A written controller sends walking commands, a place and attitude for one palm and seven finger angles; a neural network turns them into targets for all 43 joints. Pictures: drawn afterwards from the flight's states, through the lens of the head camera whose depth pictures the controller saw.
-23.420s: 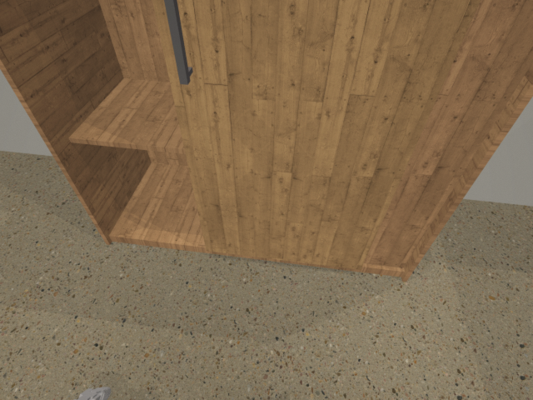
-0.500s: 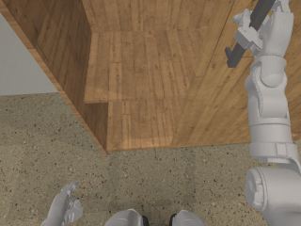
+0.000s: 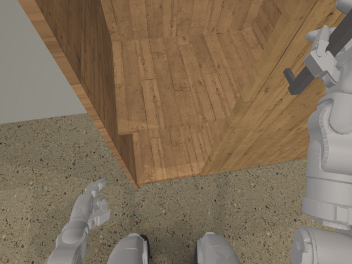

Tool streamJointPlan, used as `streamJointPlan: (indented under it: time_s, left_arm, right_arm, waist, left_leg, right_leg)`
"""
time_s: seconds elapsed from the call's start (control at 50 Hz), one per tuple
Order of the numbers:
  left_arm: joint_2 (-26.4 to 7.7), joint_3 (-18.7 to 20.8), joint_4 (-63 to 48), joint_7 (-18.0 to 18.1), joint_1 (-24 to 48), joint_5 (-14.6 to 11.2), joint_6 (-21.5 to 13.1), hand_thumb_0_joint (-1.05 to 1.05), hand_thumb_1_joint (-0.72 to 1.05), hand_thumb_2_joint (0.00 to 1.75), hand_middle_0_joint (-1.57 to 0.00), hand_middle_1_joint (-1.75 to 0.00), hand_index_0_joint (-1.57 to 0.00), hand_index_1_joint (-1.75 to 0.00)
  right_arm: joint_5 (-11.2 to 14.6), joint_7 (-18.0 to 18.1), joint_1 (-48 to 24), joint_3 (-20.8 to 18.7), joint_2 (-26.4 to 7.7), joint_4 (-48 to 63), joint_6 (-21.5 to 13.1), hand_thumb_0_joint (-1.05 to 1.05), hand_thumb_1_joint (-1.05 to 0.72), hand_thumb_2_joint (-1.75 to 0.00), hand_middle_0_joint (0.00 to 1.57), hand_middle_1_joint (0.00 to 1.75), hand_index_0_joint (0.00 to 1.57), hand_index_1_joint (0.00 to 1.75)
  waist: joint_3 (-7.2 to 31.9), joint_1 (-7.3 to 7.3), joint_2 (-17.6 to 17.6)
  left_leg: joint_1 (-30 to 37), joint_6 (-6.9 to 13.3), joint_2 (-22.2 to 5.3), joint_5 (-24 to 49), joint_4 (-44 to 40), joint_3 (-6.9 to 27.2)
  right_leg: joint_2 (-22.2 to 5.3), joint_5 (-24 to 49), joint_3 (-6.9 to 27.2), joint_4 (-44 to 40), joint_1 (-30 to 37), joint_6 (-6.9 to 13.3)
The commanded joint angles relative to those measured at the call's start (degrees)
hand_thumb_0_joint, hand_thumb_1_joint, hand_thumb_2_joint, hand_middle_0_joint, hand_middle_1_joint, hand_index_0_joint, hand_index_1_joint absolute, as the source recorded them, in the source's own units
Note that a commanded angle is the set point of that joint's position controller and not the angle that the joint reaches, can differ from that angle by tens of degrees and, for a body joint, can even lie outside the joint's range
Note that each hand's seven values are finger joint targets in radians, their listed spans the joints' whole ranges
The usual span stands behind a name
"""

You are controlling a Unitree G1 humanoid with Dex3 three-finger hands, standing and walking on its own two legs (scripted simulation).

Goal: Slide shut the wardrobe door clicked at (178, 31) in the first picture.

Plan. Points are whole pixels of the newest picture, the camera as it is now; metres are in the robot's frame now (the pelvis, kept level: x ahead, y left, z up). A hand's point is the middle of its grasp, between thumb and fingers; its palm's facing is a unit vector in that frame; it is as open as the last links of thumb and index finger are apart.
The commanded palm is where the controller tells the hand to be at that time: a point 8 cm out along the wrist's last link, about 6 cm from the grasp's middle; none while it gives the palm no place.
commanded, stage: step sideways, sliding the door along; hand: right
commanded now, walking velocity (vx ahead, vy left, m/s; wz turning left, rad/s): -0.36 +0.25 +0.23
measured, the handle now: (334, 27) +0.45 -0.25 +0.23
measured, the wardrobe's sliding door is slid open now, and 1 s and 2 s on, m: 0.35 0.00 0.00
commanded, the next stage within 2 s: stop walking and hold the door there in 1.24 s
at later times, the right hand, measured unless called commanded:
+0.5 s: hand (221, 63) +0.40 -0.06 +0.21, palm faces +0.45 +0.89 -0.06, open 6.8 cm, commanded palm +0.35 -0.04 +0.20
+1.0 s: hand (78, 83) +0.36 +0.14 +0.21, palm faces +0.35 +0.93 -0.05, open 7.1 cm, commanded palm +0.31 +0.17 +0.20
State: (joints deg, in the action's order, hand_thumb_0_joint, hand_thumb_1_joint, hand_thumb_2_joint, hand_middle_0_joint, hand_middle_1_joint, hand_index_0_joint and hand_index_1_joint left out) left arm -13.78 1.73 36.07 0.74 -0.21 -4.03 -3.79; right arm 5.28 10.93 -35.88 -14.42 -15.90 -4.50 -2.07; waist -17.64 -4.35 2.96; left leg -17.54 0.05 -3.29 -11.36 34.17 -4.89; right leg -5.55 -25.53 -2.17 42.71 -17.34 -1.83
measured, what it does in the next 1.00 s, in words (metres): steps to the left: right foot, then left foot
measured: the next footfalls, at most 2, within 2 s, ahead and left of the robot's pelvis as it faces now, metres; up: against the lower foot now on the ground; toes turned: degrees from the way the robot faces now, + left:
right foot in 0.02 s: +0.05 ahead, -0.14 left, +0.00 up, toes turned -7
left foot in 0.36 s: +0.09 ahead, +0.28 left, +0.00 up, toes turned +8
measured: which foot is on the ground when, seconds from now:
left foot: down 0.00-0.02, up 0.04-0.34, down 0.36-0.54, up 0.56-0.86, down 0.88-1.00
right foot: up 0.00-0.00, down 0.02-0.36, up 0.38-0.54, down 0.56-0.88, up 0.90-1.00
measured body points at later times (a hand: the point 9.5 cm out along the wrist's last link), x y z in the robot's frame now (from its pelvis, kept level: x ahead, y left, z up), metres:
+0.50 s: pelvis +0.00 +0.16 +0.00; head +0.11 +0.18 +0.43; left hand +0.22 +0.37 -0.12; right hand +0.37 -0.11 +0.21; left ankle +0.05 +0.28 -0.73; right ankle +0.01 -0.02 -0.69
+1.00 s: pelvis -0.05 +0.32 -0.01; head +0.04 +0.35 +0.43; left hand +0.14 +0.55 -0.13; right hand +0.33 +0.09 +0.21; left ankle -0.04 +0.44 -0.73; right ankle -0.04 +0.12 -0.69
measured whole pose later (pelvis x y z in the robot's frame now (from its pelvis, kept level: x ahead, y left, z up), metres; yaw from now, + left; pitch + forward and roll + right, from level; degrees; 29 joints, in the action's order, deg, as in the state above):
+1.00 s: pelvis -0.05 +0.32 -0.01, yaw +7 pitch -3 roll +0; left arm -12.8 2.5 36.5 -1.5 -3.0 -3.4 -5.4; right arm 3.9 12.5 -26.5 -17.3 -12.4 2.1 -3.1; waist -15.1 -4.3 4.0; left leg -16.1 -0.4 -2.8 -19.1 38.7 -3.1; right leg -8.3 -32.1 1.7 55.8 -21.3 -1.0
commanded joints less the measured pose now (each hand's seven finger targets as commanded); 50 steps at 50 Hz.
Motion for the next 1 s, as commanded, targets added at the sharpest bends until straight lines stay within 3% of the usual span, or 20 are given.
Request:
streamJointPlan:
  time_s: [0.0, 0.04, 0.1, 0.28, 0.32, 0.38, 0.4, 0.44, 0.48, 0.5, 0.52, 0.54, 0.56, 0.6, 0.68, 0.78, 0.84, 0.9, 0.94, 0.98]
  left_arm:
    - [-5.13, 3.71, -9.41, -0.43, 0.15, 0.65, -2.36, 0.0, 0.9, 0.9, -0.2, -0.3, -0.2, -0.3]
    - [-8.51, 5.65, -8.63, -2.8, -1.87, 0.8, -2.8, 0.0, 0.9, 0.9, -0.2, -0.3, -0.2, -0.3]
    - [-6.29, 4.45, -8.64, -2.97, -1.04, 1.62, -4.78, 0.0, 0.9, 0.9, -0.2, -0.3, -0.2, -0.3]
    - [-5.77, 3.77, -9.98, -3.34, -1.6, 1.1, -6.22, 0.0, 0.9, 0.9, -0.2, -0.3, -0.2, -0.3]
    - [-4.19, 3.12, -10.1, -3.66, -1.49, -0.02, -6.45, 0.0, 0.9, 0.9, -0.2, -0.3, -0.2, -0.3]
    - [-1.05, 1.89, -9.95, -1.67, -0.63, -0.06, -5.74, 0.0, 0.9, 0.9, -0.2, -0.3, -0.2, -0.3]
    - [-2.41, 2.77, -8.42, -1.23, -1.34, 0.26, -5.23, 0.0, 0.9, 0.9, -0.2, -0.3, -0.2, -0.3]
    - [-0.44, 0.4, -7.92, -0.74, 0.69, -0.02, -5.5, 0.0, 0.9, 0.9, -0.2, -0.3, -0.2, -0.3]
    - [-1.38, 0.22, -6.93, -0.35, 0.66, 0.24, -3.89, 0.0, 0.9, 0.9, -0.2, -0.3, -0.2, -0.3]
    - [-2.82, 1.93, -8.22, -0.41, 1.17, 0.66, -2.88, 0.0, 0.9, 0.9, -0.2, -0.3, -0.2, -0.3]
    - [-4.89, 3.74, -9.44, -1.01, 1.74, 1.09, -2.92, 0.0, 0.9, 0.9, -0.2, -0.3, -0.2, -0.3]
    - [-5.58, 4.07, -9.79, -2.0, -0.1, 1.71, -3.47, 0.0, 0.9, 0.9, -0.2, -0.3, -0.2, -0.3]
    - [-7.73, 4.56, -9.83, -2.87, -1.0, 1.59, -3.46, 0.0, 0.9, 0.9, -0.2, -0.3, -0.2, -0.3]
    - [-5.18, 3.66, -9.08, -2.69, -0.35, 2.57, -4.88, 0.0, 0.9, 0.9, -0.2, -0.3, -0.2, -0.3]
    - [-6.57, 4.56, -9.57, -3.18, -2.1, 2.03, -4.37, 0.0, 0.9, 0.9, -0.2, -0.3, -0.2, -0.3]
    - [-5.45, 3.86, -10.39, -3.84, -3.2, 1.87, -5.61, 0.0, 0.9, 0.9, -0.2, -0.3, -0.2, -0.3]
    - [-3.43, 2.9, -10.57, -4.01, -2.82, -0.17, -6.49, 0.0, 0.9, 0.9, -0.2, -0.3, -0.2, -0.3]
    - [-2.68, 3.06, -9.84, -2.14, -0.99, 0.1, -5.43, 0.0, 0.9, 0.9, -0.2, -0.3, -0.2, -0.3]
    - [-0.92, 1.83, -9.09, -0.93, 0.32, 0.2, -4.93, 0.0, 0.9, 0.9, -0.2, -0.3, -0.2, -0.3]
    - [-0.32, -0.05, -7.85, -0.66, -0.6, 0.58, -4.44, 0.0, 0.9, 0.9, -0.2, -0.3, -0.2, -0.3]
  right_arm:
    - [-0.27, -5.46, -24.36, 16.82, 1.65, 30.78, -11.14, 0.0, -0.9, -0.9, 0.45, 1.4, 0.45, 1.4]
    - [-2.29, -6.52, -26.14, 15.46, 2.3, 24.91, -10.58, 0.0, -0.9, -0.9, 0.45, 1.4, 0.45, 1.4]
    - [-3.69, -6.02, -28.59, 17.13, 2.76, 27.48, -11.17, 0.0, -0.9, -0.9, 0.45, 1.4, 0.45, 1.4]
    - [-4.49, -6.75, -21.53, 15.42, 0.16, 25.01, -11.76, 0.0, -0.9, -0.9, 0.45, 1.4, 0.45, 1.4]
    - [-4.91, -6.81, -21.56, 13.1, -3.15, 26.66, -12.5, 0.0, -0.9, -0.9, 0.45, 1.4, 0.45, 1.4]
    - [-4.36, -5.08, -15.02, 6.41, -11.82, 28.37, -10.96, 0.0, -0.9, -0.9, 0.45, 1.4, 0.45, 1.4]
    - [-2.95, -5.19, -14.76, 6.58, -10.46, 29.47, -10.88, 0.0, -0.9, -0.9, 0.45, 1.4, 0.45, 1.4]
    - [-1.92, -4.06, -13.29, 8.85, -5.75, 36.47, -11.19, 0.0, -0.9, -0.9, 0.45, 1.4, 0.45, 1.4]
    - [-0.99, -3.33, -11.65, 10.29, -3.9, 36.63, -12.16, 0.0, -0.9, -0.9, 0.45, 1.4, 0.45, 1.4]
    - [-0.76, -3.68, -13.0, 10.93, -3.99, 38.4, -12.58, 0.0, -0.9, -0.9, 0.45, 1.4, 0.45, 1.4]
    - [-0.62, -4.34, -11.41, 12.26, -2.06, 38.45, -12.63, 0.0, -0.9, -0.9, 0.45, 1.4, 0.45, 1.4]
    - [-1.53, -5.13, -12.36, 12.51, -0.24, 36.54, -13.04, 0.0, -0.9, -0.9, 0.45, 1.4, 0.45, 1.4]
    - [-2.79, -5.72, -9.07, 13.56, 1.26, 29.87, -11.85, 0.0, -0.9, -0.9, 0.45, 1.4, 0.45, 1.4]
    - [-3.85, -5.63, -19.95, 16.66, 3.58, 35.94, -12.31, 0.0, -0.9, -0.9, 0.45, 1.4, 0.45, 1.4]
    - [-4.28, -5.94, -17.47, 17.68, 4.39, 29.91, -10.02, 0.0, -0.9, -0.9, 0.45, 1.4, 0.45, 1.4]
    - [-4.18, -6.91, -17.6, 17.3, 3.67, 26.77, -10.37, 0.0, -0.9, -0.9, 0.45, 1.4, 0.45, 1.4]
    - [-4.41, -7.02, -17.9, 14.05, -0.92, 26.65, -11.61, 0.0, -0.9, -0.9, 0.45, 1.4, 0.45, 1.4]
    - [-3.6, -5.83, -16.22, 8.38, -9.61, 26.57, -10.83, 0.0, -0.9, -0.9, 0.45, 1.4, 0.45, 1.4]
    - [-2.41, -5.57, -15.55, 12.87, -2.98, 31.41, -10.31, 0.0, -0.9, -0.9, 0.45, 1.4, 0.45, 1.4]
    - [-1.34, -4.69, -14.56, 16.43, 2.19, 34.14, -10.94, 0.0, -0.9, -0.9, 0.45, 1.4, 0.45, 1.4]
  waist:
    - [40.76, 4.97, 13.36]
    - [41.29, 5.32, 4.48]
    - [32.72, 6.6, 15.74]
    - [31.31, 6.89, 17.58]
    - [33.24, 5.96, 9.57]
    - [35.45, 4.48, -18.95]
    - [37.24, 4.05, -24.08]
    - [35.64, 5.32, -16.94]
    - [35.76, 6.85, -7.27]
    - [37.02, 6.7, -2.14]
    - [38.39, 4.6, 10.15]
    - [40.37, 4.83, 7.6]
    - [38.07, 5.12, 3.72]
    - [32.39, 6.76, 13.19]
    - [29.16, 5.65, 15.75]
    - [30.42, 7.14, 19.72]
    - [33.15, 5.51, 7.15]
    - [34.42, 4.03, -22.67]
    - [33.16, 3.76, -21.02]
    - [34.27, 6.22, -12.89]
  left_leg:
    - [-9.31, -1.96, 0.91, -8.26, 22.58, 4.08]
    - [-14.46, -0.57, 2.19, -20.95, 35.49, 10.64]
    - [-17.5, -0.92, 0.39, -17.7, 34.17, 7.64]
    - [2.14, -0.87, 3.71, -2.17, 2.81, -1.3]
    - [11.29, -0.94, 3.07, 14.89, -9.97, -0.85]
    - [23.51, 8.71, -16.17, 79.53, -6.25, 21.7]
    - [21.98, 8.88, -16.18, 73.38, -4.05, 21.81]
    - [25.64, 9.29, -14.38, 66.5, -0.38, 18.08]
    - [21.55, 4.19, -8.51, 50.96, 7.29, 9.2]
    - [10.12, 1.37, -4.53, 31.32, 11.52, 6.88]
    - [-6.13, -1.6, 0.57, -4.76, 20.82, 4.98]
    - [-8.34, -1.69, 2.05, -23.14, 29.83, 9.29]
    - [-12.19, -1.14, 2.9, -22.24, 37.27, 11.01]
    - [-13.32, -1.07, 0.93, -20.5, 38.5, 10.67]
    - [-9.52, -1.54, 1.31, -16.93, 27.75, 3.39]
    - [-0.39, -1.85, 4.52, -10.92, 8.35, -0.98]
    - [11.34, -2.21, 2.94, 11.95, -12.74, -1.18]
    - [14.92, 8.12, -12.62, 51.14, -7.97, 20.39]
    - [18.89, 9.87, -13.22, 52.17, -3.67, 20.0]
    - [25.05, 7.49, -10.12, 51.45, 2.55, 12.02]
  right_leg:
    - [-24.67, 81.13, 17.05, -16.41, 38.71, 11.15]
    - [-27.69, 76.19, 9.11, -12.64, 38.73, 14.72]
    - [-22.86, 68.5, 3.36, -14.12, 34.77, 12.26]
    - [-17.06, 63.22, -5.96, -6.3, 27.35, 4.64]
    - [-12.85, 52.58, -5.67, 3.49, 24.11, 7.77]
    - [2.26, -14.95, -0.86, 23.56, -3.13, -0.44]
    - [1.37, -15.48, 3.94, 26.11, -2.39, 0.38]
    - [-0.53, -12.56, 5.01, 7.71, -4.14, 0.99]
    - [-3.12, 15.0, -0.38, -21.75, 8.47, 0.38]
    - [-8.72, 39.78, 2.55, -23.49, 22.74, 2.3]
    - [-24.12, 70.13, 15.35, -19.79, 34.68, 9.52]
    - [-28.56, 76.42, 17.15, -16.74, 33.42, 14.68]
    - [-29.36, 66.47, 12.48, -16.91, 32.28, 15.59]
    - [-26.86, 58.0, 8.67, -18.5, 26.12, 15.98]
    - [-21.2, 53.27, -2.92, -17.22, 24.75, 9.29]
    - [-17.24, 50.19, -4.29, -11.69, 23.32, 5.71]
    - [-10.48, 34.92, -3.67, -0.15, 19.72, 7.29]
    - [2.63, -11.15, -0.33, 21.64, -2.34, 0.6]
    - [0.81, -12.72, 5.16, 22.11, -6.96, 1.95]
    - [-0.28, -3.35, 1.53, -5.84, -3.48, 1.89]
